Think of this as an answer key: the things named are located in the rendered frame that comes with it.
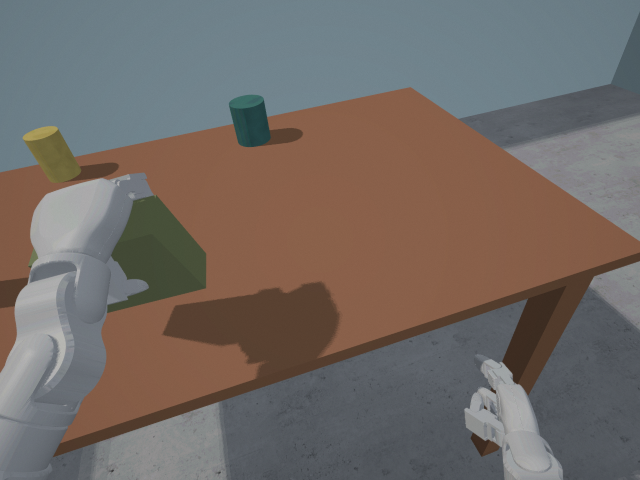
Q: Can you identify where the sponge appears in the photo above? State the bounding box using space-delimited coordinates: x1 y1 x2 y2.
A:
28 195 206 313

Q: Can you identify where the table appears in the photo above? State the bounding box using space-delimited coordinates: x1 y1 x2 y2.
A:
0 87 640 457

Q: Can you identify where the robot right forearm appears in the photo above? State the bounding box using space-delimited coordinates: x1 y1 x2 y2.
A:
502 431 563 480

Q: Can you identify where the left robot hand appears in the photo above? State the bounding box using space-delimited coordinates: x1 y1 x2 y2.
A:
30 173 154 305

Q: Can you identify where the robot left forearm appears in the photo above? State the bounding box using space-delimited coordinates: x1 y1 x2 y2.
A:
0 252 111 480

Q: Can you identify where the right robot hand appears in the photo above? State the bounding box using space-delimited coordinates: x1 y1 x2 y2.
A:
464 354 540 447

